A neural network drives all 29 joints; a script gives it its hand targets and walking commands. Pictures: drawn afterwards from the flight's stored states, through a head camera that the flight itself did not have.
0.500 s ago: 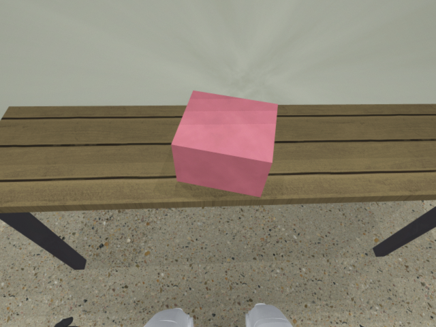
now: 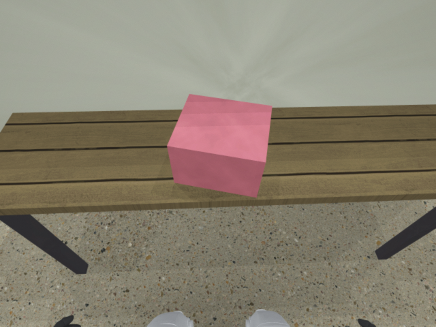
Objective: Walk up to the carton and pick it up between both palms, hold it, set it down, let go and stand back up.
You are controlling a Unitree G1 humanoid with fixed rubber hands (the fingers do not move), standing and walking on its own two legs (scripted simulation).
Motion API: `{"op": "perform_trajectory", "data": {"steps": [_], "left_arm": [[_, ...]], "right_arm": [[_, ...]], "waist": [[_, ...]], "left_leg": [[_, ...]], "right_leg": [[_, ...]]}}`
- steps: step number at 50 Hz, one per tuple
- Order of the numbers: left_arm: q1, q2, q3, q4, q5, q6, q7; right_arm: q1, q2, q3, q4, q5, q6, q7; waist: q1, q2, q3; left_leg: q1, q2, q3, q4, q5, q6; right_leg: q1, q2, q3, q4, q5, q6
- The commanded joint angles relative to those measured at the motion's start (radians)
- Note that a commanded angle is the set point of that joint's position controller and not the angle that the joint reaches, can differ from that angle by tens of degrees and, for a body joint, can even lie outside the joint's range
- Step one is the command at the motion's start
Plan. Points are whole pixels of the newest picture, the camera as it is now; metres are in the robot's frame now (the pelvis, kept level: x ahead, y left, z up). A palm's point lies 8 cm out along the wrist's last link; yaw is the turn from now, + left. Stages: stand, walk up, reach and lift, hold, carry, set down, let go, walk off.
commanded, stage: walk up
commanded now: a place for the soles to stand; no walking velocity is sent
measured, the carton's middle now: (222, 144) +0.52 -0.01 -0.03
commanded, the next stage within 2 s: reach and lift in 0.46 s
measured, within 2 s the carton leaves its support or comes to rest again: neither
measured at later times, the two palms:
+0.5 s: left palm out of the picture +0.08 +0.30 -0.10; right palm out of the picture +0.10 -0.30 -0.11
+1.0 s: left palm (69, 300) +0.17 +0.27 -0.06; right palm out of the picture +0.11 -0.26 -0.09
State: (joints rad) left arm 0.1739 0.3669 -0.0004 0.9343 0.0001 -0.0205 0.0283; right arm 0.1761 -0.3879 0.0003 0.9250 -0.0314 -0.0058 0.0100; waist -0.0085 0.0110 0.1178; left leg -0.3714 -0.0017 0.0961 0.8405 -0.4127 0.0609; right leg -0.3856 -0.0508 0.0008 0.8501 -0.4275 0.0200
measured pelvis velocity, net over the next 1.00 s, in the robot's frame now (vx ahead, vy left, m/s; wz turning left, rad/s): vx -0.01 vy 0.00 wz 0.01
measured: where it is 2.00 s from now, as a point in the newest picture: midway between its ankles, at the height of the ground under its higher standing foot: outside the picture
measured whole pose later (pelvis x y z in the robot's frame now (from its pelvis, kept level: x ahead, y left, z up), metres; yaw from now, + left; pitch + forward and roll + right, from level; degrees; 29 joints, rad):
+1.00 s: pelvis -0.01 +0.00 +0.01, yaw +0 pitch -4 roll -1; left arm 0.07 0.33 0.00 0.51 0.00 0.34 -0.02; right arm 0.16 -0.25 -0.07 0.88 -0.03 -0.24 0.00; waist -0.02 0.01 0.13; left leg -0.34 0.00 0.08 0.77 -0.36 0.05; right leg -0.33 -0.05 -0.01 0.75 -0.34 0.03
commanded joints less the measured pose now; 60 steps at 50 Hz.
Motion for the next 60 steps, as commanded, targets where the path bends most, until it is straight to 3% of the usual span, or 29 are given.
{"op": "perform_trajectory", "data": {"steps": [1, 2, 3, 4, 6, 7, 8, 9, 10, 11, 13, 15, 16, 17, 18, 19, 20, 21, 23, 24, 26, 27, 30, 33, 35, 40, 43, 51, 60], "left_arm": [[0.058, 0.370, 0.109, 0.003, 0.023, -0.064, 0.018], [0.023, 0.385, 0.106, -0.011, 0.023, -0.063, 0.019], [0.000, 0.381, 0.104, -0.020, 0.026, -0.061, 0.018], [-0.021, 0.370, 0.101, -0.025, 0.026, -0.058, 0.018], [-0.080, 0.335, 0.087, -0.036, 0.023, -0.050, 0.015], [-0.101, 0.301, 0.076, -0.041, 0.019, -0.046, 0.013], [-0.113, 0.263, 0.065, -0.050, 0.014, -0.041, 0.011], [-0.090, 0.227, 0.059, -0.046, 0.004, -0.033, 0.010], [-0.082, 0.244, 0.068, -0.041, 0.004, -0.025, 0.013], [-0.071, 0.257, 0.073, -0.042, 0.007, -0.024, 0.012], [-0.029, 0.254, 0.078, -0.027, 0.010, -0.032, 0.006], [0.029, 0.251, 0.081, -0.003, 0.008, -0.044, 0.004], [0.036, 0.258, 0.082, 0.001, 0.009, -0.052, 0.005], [0.041, 0.277, 0.086, -0.001, 0.013, -0.057, 0.008], [0.053, 0.311, 0.093, -0.002, 0.019, -0.062, 0.011], [0.061, 0.344, 0.099, -0.003, 0.019, -0.064, 0.016], [0.034, 0.369, 0.102, -0.009, 0.018, -0.062, 0.018], [0.004, 0.371, 0.100, -0.021, 0.019, -0.059, 0.017], [-0.048, 0.340, 0.089, -0.032, 0.019, -0.051, 0.015], [-0.399, 0.173, 0.090, -0.344, -0.010, 0.205, 0.031], [-0.379, 0.123, 0.056, -0.362, 0.047, 0.346, 0.051], [-0.343, 0.114, 0.068, -0.383, 0.051, 0.368, 0.047], [-0.336, 0.112, 0.080, -0.561, 0.043, 0.397, 0.037], [-0.254, 0.124, 0.120, -0.640, 0.021, 0.381, 0.024], [-0.166, 0.125, 0.153, -0.657, 0.016, 0.359, 0.013], [-0.040, 0.115, 0.146, -0.588, 0.007, 0.347, -0.034], [-0.039, 0.124, 0.139, -0.574, 0.017, 0.341, -0.054], [-0.105, 0.134, 0.117, -0.619, -0.018, 0.297, -0.040], [-0.190, 0.132, 0.127, -0.708, -0.008, 0.140, -0.031]], "right_arm": [[-0.091, -0.212, -0.079, -0.068, 0.033, -0.014, -0.008], [-0.078, -0.225, -0.084, -0.060, 0.028, -0.009, -0.007], [-0.065, -0.228, -0.087, -0.056, 0.023, -0.010, -0.004], [-0.046, -0.227, -0.091, -0.047, 0.018, -0.012, -0.001], [0.022, -0.228, -0.097, -0.011, 0.013, -0.020, 0.005], [0.051, -0.240, -0.102, 0.004, 0.010, -0.026, 0.004], [0.056, -0.268, -0.108, 0.007, 0.004, -0.032, 0.001], [0.024, -0.293, -0.109, -0.007, 0.002, -0.037, -0.001], [0.009, -0.306, -0.107, -0.019, 0.000, -0.037, -0.002], [0.003, -0.314, -0.111, -0.023, -0.002, -0.038, -0.005], [-0.039, -0.299, -0.101, -0.038, -0.002, -0.038, -0.009], [-0.073, -0.274, -0.089, -0.054, 0.006, -0.036, -0.012], [-0.086, -0.256, -0.081, -0.059, 0.015, -0.036, -0.010], [-0.097, -0.235, -0.075, -0.066, 0.025, -0.035, -0.009], [-0.100, -0.224, -0.077, -0.071, 0.031, -0.031, -0.008], [-0.089, -0.214, -0.080, -0.069, 0.032, -0.025, -0.007], [-0.076, -0.216, -0.082, -0.062, 0.031, -0.017, -0.007], [-0.059, -0.218, -0.084, -0.055, 0.024, -0.017, -0.006], [-0.011, -0.226, -0.090, -0.029, 0.014, -0.024, -0.001], [-0.362, -0.035, -0.167, 0.103, -0.081, -0.199, 0.015], [-0.324, -0.177, -0.216, 0.116, -0.113, -0.215, 0.075], [-0.301, -0.197, -0.236, 0.109, -0.115, -0.216, 0.080], [-0.297, -0.190, -0.266, 0.051, -0.105, -0.243, 0.066], [-0.184, -0.131, -0.250, -0.020, -0.060, -0.263, 0.043], [-0.116, -0.114, -0.226, -0.060, -0.029, -0.286, 0.024], [-0.071, -0.093, -0.183, -0.136, 0.010, -0.305, -0.020], [-0.073, -0.064, -0.153, -0.197, 0.014, -0.294, -0.035], [-0.034, 0.051, -0.142, -0.416, 0.008, -0.248, -0.038], [-0.043, 0.060, -0.120, -0.539, 0.035, -0.207, -0.064]], "waist": [[0.046, -0.136, -0.152], [0.034, -0.149, -0.139], [0.025, -0.159, -0.129], [0.013, -0.165, -0.123], [-0.037, -0.151, -0.120], [-0.056, -0.097, -0.127], [-0.052, 0.005, -0.136], [-0.028, 0.109, -0.132], [-0.022, 0.107, -0.122], [-0.015, 0.093, -0.111], [0.009, 0.110, -0.097], [0.041, 0.091, -0.114], [0.051, 0.046, -0.138], [0.055, -0.003, -0.171], [0.052, -0.059, -0.184], [0.044, -0.092, -0.196], [0.031, -0.110, -0.178], [0.015, -0.125, -0.165], [-0.019, -0.124, -0.158], [-0.041, 0.074, -0.067], [-0.069, 0.130, -0.010], [-0.072, 0.119, -0.024], [-0.062, 0.111, -0.154], [-0.059, 0.021, -0.320], [-0.035, -0.017, -0.373], [0.015, -0.095, -0.302], [0.035, -0.095, -0.240], [0.055, -0.066, -0.166], [0.025, 0.217, -0.223]], "left_leg": [[-0.133, 0.028, -0.100, 0.035, 0.042, -0.051], [-0.126, 0.021, -0.108, 0.059, -0.146, -0.045], [-0.119, 0.026, -0.121, 0.058, -0.182, -0.039], [-0.092, 0.034, -0.124, 0.029, -0.169, -0.036], [0.026, 0.043, -0.118, -0.131, -0.010, -0.019], [0.101, 0.071, -0.170, -0.231, 0.069, -0.003], [0.154, 0.143, -0.325, -0.340, 0.071, 0.040], [0.154, 0.253, -0.488, -0.437, 0.053, 0.099], [0.141, 0.314, -0.552, -0.462, 0.031, 0.158], [0.112, 0.332, -0.574, -0.462, 0.044, 0.175], [0.082, 0.302, -0.493, -0.425, 0.107, 0.159], [0.030, 0.260, -0.399, -0.359, 0.240, 0.113], [-0.024, 0.218, -0.321, -0.303, 0.285, 0.077], [-0.072, 0.163, -0.236, -0.223, 0.310, 0.031], [-0.082, 0.100, -0.169, -0.113, 0.321, -0.009], [-0.072, 0.056, -0.131, -0.015, 0.237, -0.036], [-0.070, 0.035, -0.106, 0.010, 0.088, -0.042], [-0.060, 0.033, -0.111, -0.008, 0.019, -0.035], [0.021, 0.050, -0.136, -0.116, 0.071, -0.018], [-0.065, 0.060, -0.095, -0.180, -0.155, -0.094], [-0.301, 0.135, -0.097, -0.250, -0.291, -0.063], [-0.333, 0.143, -0.096, -0.259, -0.238, -0.059], [-0.140, 0.154, -0.092, -0.233, -0.003, -0.083], [0.179, 0.103, -0.096, -0.165, 0.334, -0.115], [0.291, 0.077, -0.094, -0.148, 0.483, -0.114], [0.295, 0.028, -0.065, -0.198, 0.532, -0.097], [0.255, 0.011, -0.040, -0.248, 0.489, -0.094], [0.143, 0.023, 0.004, -0.427, 0.160, -0.072], [-0.487, 0.156, -0.025, -0.650, -0.288, 0.050]], "right_leg": [[0.176, -0.276, 0.442, -0.393, 0.233, -0.255], [0.136, -0.317, 0.477, -0.393, 0.239, -0.302], [0.110, -0.321, 0.476, -0.389, 0.228, -0.308], [0.079, -0.308, 0.439, -0.380, 0.202, -0.291], [-0.007, -0.239, 0.324, -0.327, 0.162, -0.207], [-0.064, -0.178, 0.236, -0.263, 0.170, -0.149], [-0.131, -0.084, 0.119, -0.130, 0.175, -0.096], [-0.156, 0.022, -0.017, 0.028, 0.047, -0.050], [-0.159, 0.030, -0.022, 0.062, -0.165, -0.052], [-0.136, 0.017, 0.004, 0.087, -0.217, -0.058], [-0.095, 0.007, -0.002, 0.020, -0.186, -0.065], [0.027, 0.000, -0.010, -0.132, 0.039, -0.067], [0.124, -0.019, 0.016, -0.195, 0.192, -0.074], [0.197, -0.065, 0.093, -0.234, 0.284, -0.100], [0.196, -0.136, 0.227, -0.280, 0.329, -0.145], [0.179, -0.217, 0.337, -0.320, 0.342, -0.211], [0.141, -0.269, 0.377, -0.333, 0.320, -0.267], [0.112, -0.283, 0.387, -0.329, 0.300, -0.281], [0.031, -0.238, 0.305, -0.287, 0.240, -0.221], [-0.134, 0.065, -0.101, -0.061, -0.126, -0.084], [0.058, 0.101, -0.144, 0.057, 0.025, -0.067], [0.113, 0.099, -0.150, 0.061, 0.077, -0.067], [0.126, 0.096, -0.127, -0.019, 0.168, -0.064], [0.051, 0.079, -0.097, -0.131, 0.249, -0.071], [0.075, 0.087, -0.084, -0.172, 0.346, -0.059], [0.175, 0.091, -0.063, -0.262, 0.501, -0.039], [0.221, 0.093, -0.057, -0.290, 0.495, -0.036], [0.272, 0.097, -0.042, -0.354, 0.213, -0.041], [0.890, 0.210, -0.078, -0.118, 0.342, 0.017]]}}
